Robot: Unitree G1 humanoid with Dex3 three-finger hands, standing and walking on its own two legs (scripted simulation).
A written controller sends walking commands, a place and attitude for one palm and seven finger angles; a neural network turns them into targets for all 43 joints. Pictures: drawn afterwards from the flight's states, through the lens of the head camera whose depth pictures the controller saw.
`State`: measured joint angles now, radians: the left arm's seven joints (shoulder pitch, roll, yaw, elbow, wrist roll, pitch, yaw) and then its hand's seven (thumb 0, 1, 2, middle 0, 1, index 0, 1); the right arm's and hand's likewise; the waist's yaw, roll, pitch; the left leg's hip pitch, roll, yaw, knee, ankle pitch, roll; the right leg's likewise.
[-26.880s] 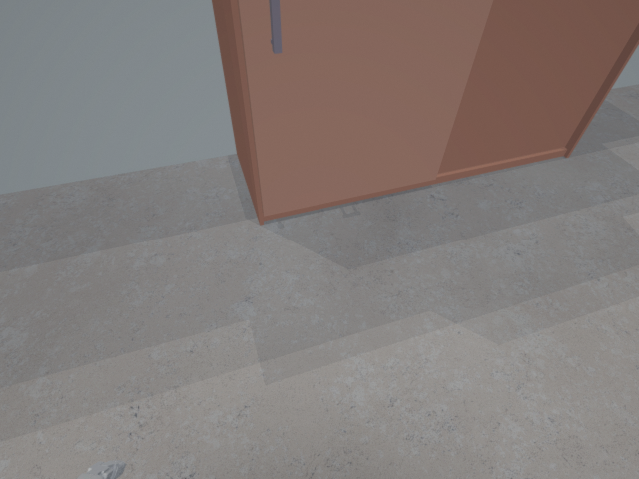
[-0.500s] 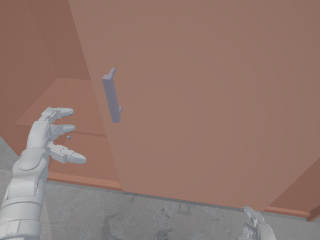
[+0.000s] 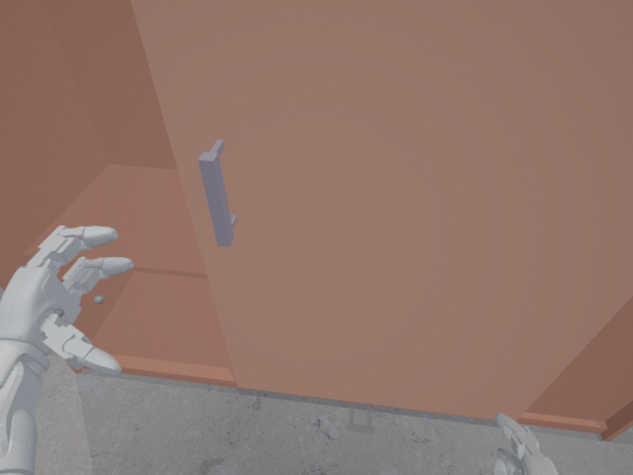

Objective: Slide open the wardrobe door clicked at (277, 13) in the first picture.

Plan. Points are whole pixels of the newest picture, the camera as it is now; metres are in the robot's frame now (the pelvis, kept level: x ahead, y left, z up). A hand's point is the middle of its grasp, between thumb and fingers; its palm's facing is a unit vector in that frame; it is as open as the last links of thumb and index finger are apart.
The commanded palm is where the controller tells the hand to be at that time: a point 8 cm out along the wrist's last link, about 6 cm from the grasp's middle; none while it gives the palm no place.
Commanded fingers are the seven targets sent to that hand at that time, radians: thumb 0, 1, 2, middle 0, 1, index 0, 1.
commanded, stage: draw the hand back to the body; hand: left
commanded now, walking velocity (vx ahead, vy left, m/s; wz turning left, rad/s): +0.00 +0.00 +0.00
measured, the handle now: (222, 194) +0.51 +0.22 +0.09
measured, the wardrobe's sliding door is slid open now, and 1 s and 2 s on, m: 0.55 0.55 0.55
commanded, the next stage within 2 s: step back with the hand held close in 1.16 s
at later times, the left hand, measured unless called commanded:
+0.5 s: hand (59, 310) +0.22 +0.29 +0.16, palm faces +0.43 -0.85 -0.29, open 11.6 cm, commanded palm +0.17 +0.32 +0.17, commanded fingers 0.00 0.43 0.67 -0.22 -0.58 -0.22 -0.58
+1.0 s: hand (47, 321) +0.20 +0.28 +0.17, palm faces +0.47 -0.82 -0.33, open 7.6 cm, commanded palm +0.15 +0.31 +0.19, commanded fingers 0.00 0.90 0.90 -0.20 -0.30 -0.20 -0.30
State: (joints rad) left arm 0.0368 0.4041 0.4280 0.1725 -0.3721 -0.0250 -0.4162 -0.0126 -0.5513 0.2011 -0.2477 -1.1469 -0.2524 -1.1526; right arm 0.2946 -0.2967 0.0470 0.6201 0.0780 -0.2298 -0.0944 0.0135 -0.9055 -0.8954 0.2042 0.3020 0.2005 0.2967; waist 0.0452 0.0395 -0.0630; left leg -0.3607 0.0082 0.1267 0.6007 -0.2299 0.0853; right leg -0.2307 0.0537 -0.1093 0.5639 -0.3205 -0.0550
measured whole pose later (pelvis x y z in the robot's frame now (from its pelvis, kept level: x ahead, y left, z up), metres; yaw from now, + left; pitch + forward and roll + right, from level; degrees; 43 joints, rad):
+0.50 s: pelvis +0.01 +0.03 +0.02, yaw +0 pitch -6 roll -1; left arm 0.32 0.33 0.28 -0.26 -0.08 -0.08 0.10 0.00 0.08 0.51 -0.23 -0.78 -0.24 -0.78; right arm 0.20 -0.22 0.06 0.66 0.00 -0.13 -0.05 0.01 -0.90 -0.89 0.21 0.30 0.20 0.30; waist 0.08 0.05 0.02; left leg -0.14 -0.07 0.10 0.35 -0.13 0.10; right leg -0.03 0.02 -0.08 0.36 -0.23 -0.02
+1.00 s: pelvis +0.02 +0.02 +0.02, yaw +0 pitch -6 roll -1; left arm 0.46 0.34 0.33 -0.40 -0.09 -0.08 0.11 0.01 0.84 0.88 -0.21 -0.33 -0.21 -0.33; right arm 0.20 -0.23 0.03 0.64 0.00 -0.09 -0.04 0.01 -0.91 -0.90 0.20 0.30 0.20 0.30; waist 0.09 0.05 0.02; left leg -0.12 -0.06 0.10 0.37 -0.15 0.10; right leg 0.01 0.03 -0.08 0.33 -0.24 -0.03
